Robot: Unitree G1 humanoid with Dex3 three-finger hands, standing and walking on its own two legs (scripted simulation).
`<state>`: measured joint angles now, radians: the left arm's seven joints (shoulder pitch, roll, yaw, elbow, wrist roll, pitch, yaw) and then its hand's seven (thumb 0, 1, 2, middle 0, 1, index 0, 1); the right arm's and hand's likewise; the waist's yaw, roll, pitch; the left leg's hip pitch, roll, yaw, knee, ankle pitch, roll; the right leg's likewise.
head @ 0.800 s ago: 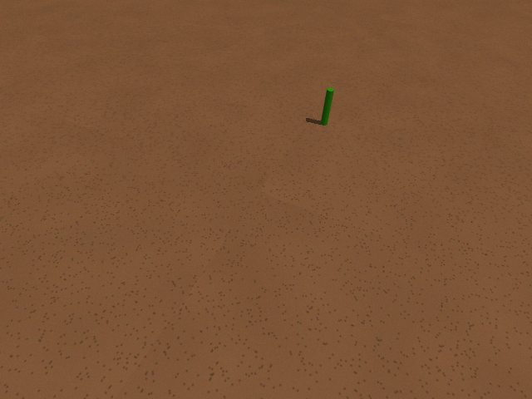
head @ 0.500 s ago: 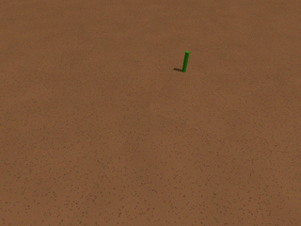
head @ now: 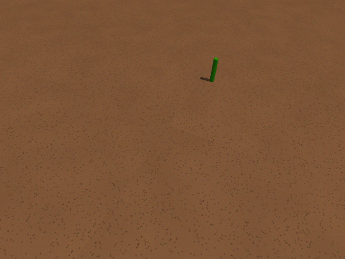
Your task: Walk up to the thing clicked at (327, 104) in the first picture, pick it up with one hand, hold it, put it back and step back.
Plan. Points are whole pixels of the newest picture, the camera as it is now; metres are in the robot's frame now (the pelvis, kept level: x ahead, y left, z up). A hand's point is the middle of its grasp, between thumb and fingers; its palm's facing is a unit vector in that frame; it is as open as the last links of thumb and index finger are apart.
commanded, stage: stand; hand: left
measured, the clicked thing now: (213, 70) +1.87 -0.38 -0.66
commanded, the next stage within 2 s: walk up in 0.32 s
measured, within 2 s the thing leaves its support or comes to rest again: neither
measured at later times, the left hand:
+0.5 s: hand out of the picture +0.12 +0.25 -0.14, palm faces -0.12 -0.93 -0.35, open 7.4 cm
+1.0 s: hand (133, 216) +0.28 +0.12 -0.15, palm faces -0.18 -0.92 -0.34, open 7.4 cm
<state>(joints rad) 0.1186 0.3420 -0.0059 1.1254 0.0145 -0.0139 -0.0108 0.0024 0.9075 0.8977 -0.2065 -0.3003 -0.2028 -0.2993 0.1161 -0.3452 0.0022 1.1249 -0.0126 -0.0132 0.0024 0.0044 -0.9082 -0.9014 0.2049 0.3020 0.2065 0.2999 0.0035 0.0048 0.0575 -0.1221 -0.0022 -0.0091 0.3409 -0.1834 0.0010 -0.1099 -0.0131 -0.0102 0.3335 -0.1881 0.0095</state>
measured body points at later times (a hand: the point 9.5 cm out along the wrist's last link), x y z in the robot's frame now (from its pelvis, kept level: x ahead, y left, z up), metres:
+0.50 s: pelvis +0.03 -0.02 +0.00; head +0.02 -0.02 +0.45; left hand +0.13 +0.30 -0.12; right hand +0.07 -0.35 -0.12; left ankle +0.00 +0.12 -0.75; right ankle +0.04 -0.15 -0.71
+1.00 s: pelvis +0.22 -0.15 -0.01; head +0.23 -0.16 +0.44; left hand +0.29 +0.16 -0.12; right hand +0.27 -0.48 -0.12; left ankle +0.38 -0.02 -0.70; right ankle +0.15 -0.23 -0.75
